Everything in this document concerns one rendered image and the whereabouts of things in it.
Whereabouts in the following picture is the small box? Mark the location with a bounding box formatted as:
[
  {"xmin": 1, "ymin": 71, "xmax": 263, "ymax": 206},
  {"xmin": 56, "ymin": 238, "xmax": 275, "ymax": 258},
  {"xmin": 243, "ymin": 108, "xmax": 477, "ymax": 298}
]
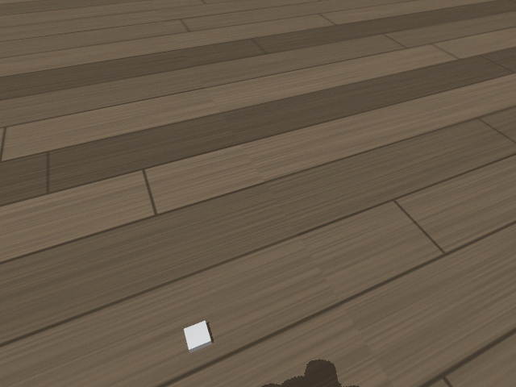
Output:
[{"xmin": 184, "ymin": 320, "xmax": 212, "ymax": 353}]

